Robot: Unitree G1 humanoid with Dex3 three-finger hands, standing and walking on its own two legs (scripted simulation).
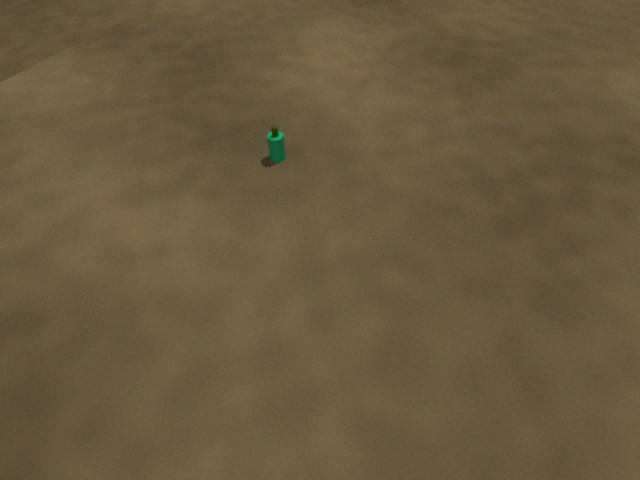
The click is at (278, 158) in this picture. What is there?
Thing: necked bottle
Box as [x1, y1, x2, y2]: [267, 125, 285, 162]
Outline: 274,125 271,128 272,131 268,133 267,138 270,159 272,161 278,162 283,160 285,157 283,134 278,131 277,127
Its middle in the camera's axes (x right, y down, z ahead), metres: -0.22 -0.50 +1.92
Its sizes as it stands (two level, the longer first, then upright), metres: 0.081 0.081 0.189
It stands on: the floor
